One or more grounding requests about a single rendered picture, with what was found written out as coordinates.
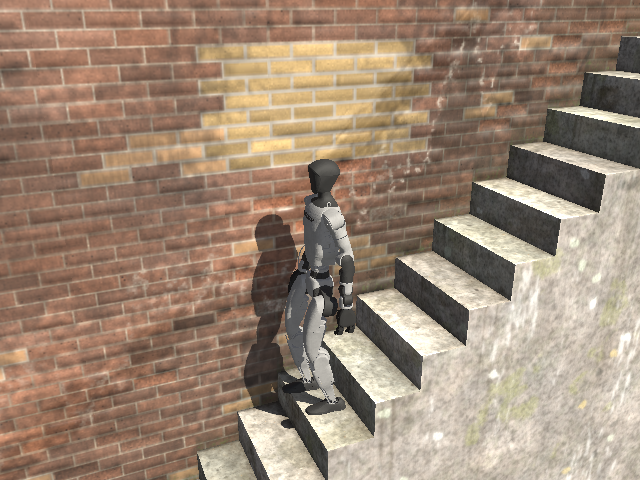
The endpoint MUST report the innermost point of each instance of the stairs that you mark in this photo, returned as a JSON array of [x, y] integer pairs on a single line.
[[511, 350]]

